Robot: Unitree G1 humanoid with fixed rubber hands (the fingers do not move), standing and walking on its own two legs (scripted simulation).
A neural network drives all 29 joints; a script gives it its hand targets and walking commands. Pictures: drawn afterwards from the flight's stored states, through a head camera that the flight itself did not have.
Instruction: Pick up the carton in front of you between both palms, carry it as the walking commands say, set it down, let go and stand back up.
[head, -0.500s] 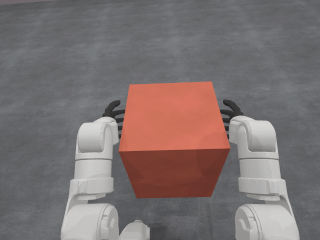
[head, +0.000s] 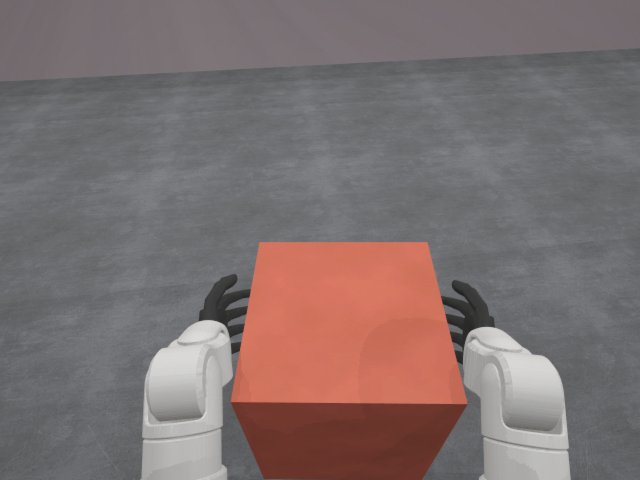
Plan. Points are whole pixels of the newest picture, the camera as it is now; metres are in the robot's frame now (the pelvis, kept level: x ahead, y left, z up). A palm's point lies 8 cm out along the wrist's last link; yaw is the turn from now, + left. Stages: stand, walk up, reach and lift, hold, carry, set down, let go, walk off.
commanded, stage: carry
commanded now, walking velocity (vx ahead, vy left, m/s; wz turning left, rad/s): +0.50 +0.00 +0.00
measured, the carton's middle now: (342, 364) +0.27 +0.00 +0.00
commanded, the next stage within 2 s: none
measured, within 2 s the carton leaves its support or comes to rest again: neither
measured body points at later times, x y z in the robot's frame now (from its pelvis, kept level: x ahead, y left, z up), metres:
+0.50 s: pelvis +0.30 -0.05 +0.00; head +0.29 -0.06 +0.45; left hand +0.56 +0.12 +0.08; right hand +0.58 -0.18 +0.07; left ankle +0.36 +0.10 -0.70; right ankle +0.28 -0.13 -0.75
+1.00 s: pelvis +0.50 -0.01 -0.01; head +0.49 -0.01 +0.44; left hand +0.79 +0.14 +0.08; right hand +0.78 -0.16 +0.07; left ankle +0.51 +0.08 -0.75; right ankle +0.41 -0.14 -0.75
